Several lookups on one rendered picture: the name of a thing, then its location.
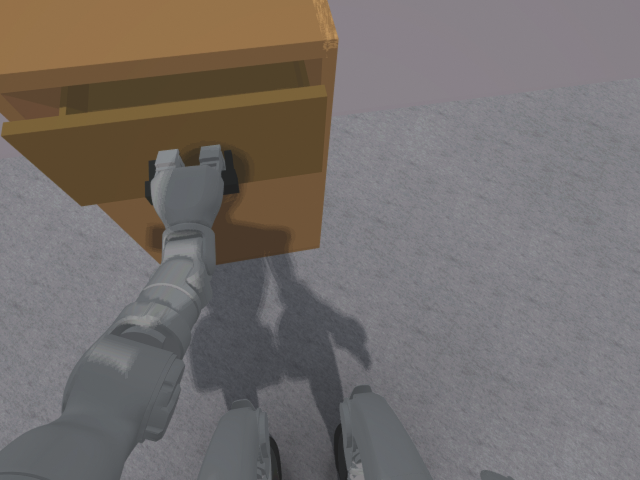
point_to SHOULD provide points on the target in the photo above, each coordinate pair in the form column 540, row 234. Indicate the cabinet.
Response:
column 49, row 44

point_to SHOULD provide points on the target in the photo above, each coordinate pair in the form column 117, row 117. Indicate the left robot shin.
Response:
column 264, row 469

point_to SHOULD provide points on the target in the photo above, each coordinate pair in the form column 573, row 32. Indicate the left robot upper arm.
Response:
column 126, row 392

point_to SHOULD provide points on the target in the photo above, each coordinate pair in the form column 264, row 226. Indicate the robot left hand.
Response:
column 191, row 194

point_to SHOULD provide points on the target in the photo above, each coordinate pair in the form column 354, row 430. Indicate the right robot thigh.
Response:
column 386, row 450

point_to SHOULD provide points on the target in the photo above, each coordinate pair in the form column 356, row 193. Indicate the handle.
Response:
column 229, row 177

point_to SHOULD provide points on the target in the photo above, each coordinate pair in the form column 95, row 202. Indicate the drawer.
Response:
column 99, row 147

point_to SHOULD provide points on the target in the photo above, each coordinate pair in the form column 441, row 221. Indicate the left robot forearm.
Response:
column 169, row 305

